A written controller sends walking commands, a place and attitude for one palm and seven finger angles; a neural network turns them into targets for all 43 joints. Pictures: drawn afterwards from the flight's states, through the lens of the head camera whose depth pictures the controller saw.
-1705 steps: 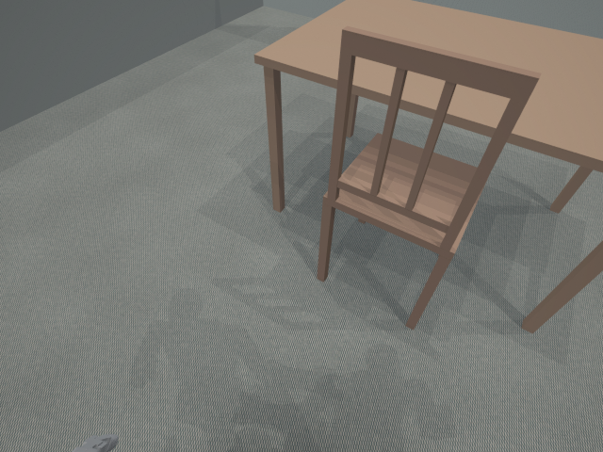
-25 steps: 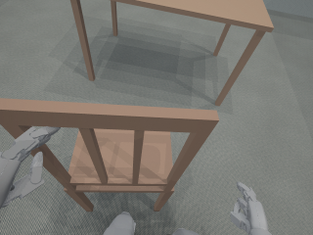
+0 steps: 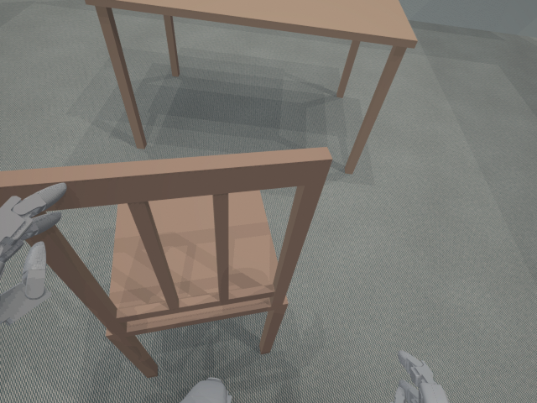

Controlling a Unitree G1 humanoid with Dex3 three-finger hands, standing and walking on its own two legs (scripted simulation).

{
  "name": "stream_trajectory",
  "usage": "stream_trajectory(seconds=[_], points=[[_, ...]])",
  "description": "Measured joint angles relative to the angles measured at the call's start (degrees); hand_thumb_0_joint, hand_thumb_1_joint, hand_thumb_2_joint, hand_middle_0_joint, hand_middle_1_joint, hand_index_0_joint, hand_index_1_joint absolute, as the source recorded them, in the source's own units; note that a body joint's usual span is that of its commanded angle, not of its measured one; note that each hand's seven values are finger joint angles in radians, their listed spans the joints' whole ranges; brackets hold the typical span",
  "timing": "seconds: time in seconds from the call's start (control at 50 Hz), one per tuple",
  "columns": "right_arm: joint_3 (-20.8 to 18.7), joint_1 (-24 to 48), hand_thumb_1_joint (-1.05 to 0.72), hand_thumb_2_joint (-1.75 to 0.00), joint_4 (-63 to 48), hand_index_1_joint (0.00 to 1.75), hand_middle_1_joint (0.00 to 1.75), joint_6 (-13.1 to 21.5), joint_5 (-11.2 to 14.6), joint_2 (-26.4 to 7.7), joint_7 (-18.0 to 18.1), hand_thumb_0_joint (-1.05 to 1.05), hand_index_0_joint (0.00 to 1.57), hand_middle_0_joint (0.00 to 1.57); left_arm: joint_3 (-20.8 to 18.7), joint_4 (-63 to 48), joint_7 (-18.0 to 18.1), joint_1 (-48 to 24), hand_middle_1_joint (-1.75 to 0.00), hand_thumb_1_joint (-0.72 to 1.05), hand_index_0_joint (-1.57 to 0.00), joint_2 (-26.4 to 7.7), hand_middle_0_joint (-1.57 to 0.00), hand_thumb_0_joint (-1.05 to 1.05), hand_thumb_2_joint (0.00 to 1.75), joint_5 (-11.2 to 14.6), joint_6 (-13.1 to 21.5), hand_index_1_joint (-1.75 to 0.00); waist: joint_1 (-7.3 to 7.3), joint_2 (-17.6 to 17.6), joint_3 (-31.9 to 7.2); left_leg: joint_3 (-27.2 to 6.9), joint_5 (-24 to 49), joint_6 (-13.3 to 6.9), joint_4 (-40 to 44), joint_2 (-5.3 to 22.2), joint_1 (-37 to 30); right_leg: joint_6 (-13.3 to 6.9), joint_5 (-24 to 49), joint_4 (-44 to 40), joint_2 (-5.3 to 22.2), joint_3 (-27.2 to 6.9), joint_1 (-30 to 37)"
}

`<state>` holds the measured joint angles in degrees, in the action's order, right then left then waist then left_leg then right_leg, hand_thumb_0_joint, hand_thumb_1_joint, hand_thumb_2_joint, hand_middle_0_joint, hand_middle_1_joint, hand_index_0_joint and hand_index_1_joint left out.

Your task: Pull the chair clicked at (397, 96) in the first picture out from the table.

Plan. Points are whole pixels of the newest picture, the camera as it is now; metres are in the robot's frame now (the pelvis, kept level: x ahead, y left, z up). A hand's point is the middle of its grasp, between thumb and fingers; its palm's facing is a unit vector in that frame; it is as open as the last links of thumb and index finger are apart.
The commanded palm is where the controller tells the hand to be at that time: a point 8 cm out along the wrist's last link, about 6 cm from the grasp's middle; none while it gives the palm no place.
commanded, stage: stop stepping back and stand still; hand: left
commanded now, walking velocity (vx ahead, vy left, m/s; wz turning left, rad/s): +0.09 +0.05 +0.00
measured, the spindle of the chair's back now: (159, 263) +0.32 +0.20 -0.03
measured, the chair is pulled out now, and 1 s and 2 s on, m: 0.78 0.78 0.78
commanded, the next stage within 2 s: let the arm hang, fingers relaxed in 0.68 s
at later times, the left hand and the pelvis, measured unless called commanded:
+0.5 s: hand out of the picture +0.13 +0.28 +0.18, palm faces +0.42 -0.77 -0.48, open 7.4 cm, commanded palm +0.07 +0.32 +0.19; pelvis -0.06 +0.02 +0.01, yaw +1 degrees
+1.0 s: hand out of the picture +0.06 +0.21 -0.12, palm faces +0.02 -0.97 -0.24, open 7.4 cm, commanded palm none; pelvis -0.07 +0.02 +0.00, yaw +3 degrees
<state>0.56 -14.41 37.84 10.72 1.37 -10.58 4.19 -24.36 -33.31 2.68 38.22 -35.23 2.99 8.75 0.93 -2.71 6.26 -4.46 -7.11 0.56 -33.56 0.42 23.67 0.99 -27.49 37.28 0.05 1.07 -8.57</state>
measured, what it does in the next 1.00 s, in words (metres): steps on the spot: left foot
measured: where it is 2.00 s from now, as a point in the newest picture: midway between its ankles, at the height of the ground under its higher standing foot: outside the picture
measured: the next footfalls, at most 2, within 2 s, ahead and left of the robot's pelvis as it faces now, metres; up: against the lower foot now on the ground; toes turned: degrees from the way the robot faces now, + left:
left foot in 0.24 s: +0.05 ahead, +0.13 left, +0.00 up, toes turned +1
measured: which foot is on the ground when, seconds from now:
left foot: down 0.00-0.06, up 0.08-0.22, down 0.24-1.00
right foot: down 0.00-1.00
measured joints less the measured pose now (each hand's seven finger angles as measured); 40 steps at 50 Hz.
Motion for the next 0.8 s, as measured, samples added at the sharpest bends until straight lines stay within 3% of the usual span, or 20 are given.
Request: stream_trajectory(seconds=[0.04,0.08,0.14,0.16,0.2,0.24,0.26,0.3,0.42,0.52,0.66,0.78,0.8], points=[[-0.2,0.0,-0.91,-0.89,-0.7,0.3,0.3,0.2,0.0,-0.4,-0.2,0.01,0.21,0.2,0.4,3.3,-0.4,-2.4,-0.4,0.89,-0.27,-0.1,-0.43,0.01,0.9,-0.5,-0.2,-0.33,-1.39,0.8,-0.8,-0.5,0.4,-0.1,0.6,-0.3,0.3,-0.9,4.8,-3.2,-0.1,1.4,0.1],[-0.7,-0.5,-0.91,-0.89,-0.8,0.3,0.3,-0.4,0.1,-0.7,-0.6,0.01,0.21,0.2,0.2,4.5,0.2,-3.2,-0.39,0.89,-0.26,1.0,-0.42,0.01,0.9,-0.5,0.7,-0.32,-2.95,2.3,-2.1,-1.6,-7.0,-0.1,-3.3,-0.3,2.0,-1.0,7.0,-4.4,-0.4,3.3,0.7],[-1.0,-1.7,-0.91,-0.89,0.9,0.3,0.3,-2.3,0.1,-1.3,-1.5,0.01,0.21,0.2,-1.6,2.0,1.8,-1.0,-0.37,0.89,-0.24,5.3,-0.37,0.01,0.9,-0.2,3.3,-0.32,-0.89,1.2,-6.3,0.0,-12.3,-0.6,-20.7,-1.6,4.8,-1.3,7.4,-6.0,0.2,0.9,0.0],[-1.1,-2.3,-0.91,-0.89,1.4,0.3,0.3,-2.7,0.0,-1.5,-1.6,0.01,0.21,0.2,-2.0,1.8,2.3,-1.2,-0.36,0.89,-0.24,6.9,-0.35,0.01,0.9,-0.2,4.2,-0.32,-0.46,0.6,-7.9,1.2,-13.0,-1.0,-22.7,-1.6,4.2,-1.1,8.1,-7.1,0.7,0.1,0.1],[-1.2,-3.2,-0.91,-0.89,2.0,0.3,0.3,-2.8,-0.1,-2.0,-1.3,0.01,0.21,0.2,-2.2,2.9,3.4,-4.0,-0.34,0.89,-0.23,9.4,-0.31,0.01,0.9,-1.0,5.9,-0.31,-0.16,-0.1,-9.8,3.6,-12.6,-1.9,-15.4,-0.9,-0.1,-0.4,9.2,-8.4,1.7,-0.5,-0.1],[-1.9,-3.4,-0.91,-0.89,1.1,0.3,0.3,-2.2,0.1,-3.5,-0.9,0.01,0.21,0.2,-1.7,5.5,4.5,-8.4,-0.33,0.89,-0.22,11.6,-0.28,0.01,0.9,-1.3,6.9,-0.31,-0.63,2.3,-10.0,3.5,-7.4,-2.5,-2.5,0.8,-5.5,0.5,9.0,-7.1,1.2,0.8,-1.1],[-2.5,-2.8,-0.91,-0.89,1.1,0.3,0.3,-2.1,0.3,-4.0,-0.7,0.01,0.21,0.2,-1.1,6.9,4.8,-10.5,-0.33,0.89,-0.22,12.6,-0.27,0.01,0.9,-1.4,6.9,-0.31,-0.97,3.5,-9.5,3.0,-6.8,-1.8,0.1,1.1,-6.3,0.9,8.6,-5.9,1.1,1.4,-1.9],[-2.8,-0.5,-0.91,-0.89,1.9,0.3,0.3,-3.2,0.7,-3.4,-0.6,0.01,0.21,0.2,-0.5,9.5,4.9,-12.6,-0.32,0.89,-0.21,13.6,-0.25,0.01,0.9,-1.2,5.7,-0.31,-0.61,2.8,-8.0,4.0,-6.5,-1.2,0.4,0.2,-6.6,1.4,9.7,-5.7,2.2,0.5,-2.1],[-0.8,1.6,-0.91,-0.89,-1.0,0.3,0.3,-2.4,0.5,0.3,-0.2,0.01,0.2,0.2,0.6,8.4,4.2,-7.2,-0.31,0.89,-0.21,12.5,-0.22,0.01,0.9,-1.9,2.1,-0.3,-1.91,2.8,-6.7,4.5,-3.7,-1.6,3.1,0.3,-6.1,1.4,12.6,-9.0,2.0,0.0,-2.4],[0.8,0.7,-0.91,-0.89,-1.4,0.3,0.3,-1.3,-0.1,2.0,0.2,0.01,0.21,0.2,0.6,5.3,4.4,-5.8,-0.3,0.89,-0.21,11.4,-0.22,0.01,0.9,-2.1,2.7,-0.3,-0.66,2.9,-5.9,3.4,-2.8,-1.4,3.8,0.6,-5.2,0.9,14.0,-10.6,1.5,1.2,-2.5],[1.2,0.7,-0.9,-0.89,1.0,0.3,0.3,-1.9,-0.5,1.0,0.7,0.01,0.21,0.2,0.9,7.5,5.4,-8.0,-0.3,0.89,-0.21,13.7,-0.21,0.01,0.9,-1.4,1.9,-0.3,1.11,4.5,-6.3,3.0,-2.5,-1.0,4.1,1.5,-5.3,0.8,15.7,-12.7,0.6,1.4,-1.6],[0.3,0.9,-0.91,-0.89,1.2,0.3,0.3,-2.3,-0.5,-0.5,1.2,0.01,0.21,0.2,2.5,8.9,5.7,-9.4,-0.3,0.89,-0.21,14.8,-0.21,0.01,0.9,-1.6,0.5,-0.3,-0.18,4.2,-6.4,3.1,-1.9,-0.9,4.2,1.6,-6.0,0.8,15.6,-12.8,0.4,1.1,-1.0],[-0.2,1.0,-0.91,-0.89,2.0,0.3,0.3,-1.5,-0.8,-1.1,0.2,0.01,0.21,0.2,3.6,11.5,4.8,-10.7,-0.3,0.89,-0.21,14.3,-0.21,0.01,0.9,-2.7,1.2,-0.3,-0.32,4.4,-7.2,2.9,-1.8,-0.9,3.7,1.5,-5.0,0.5,15.1,-11.8,0.5,1.5,-2.2]])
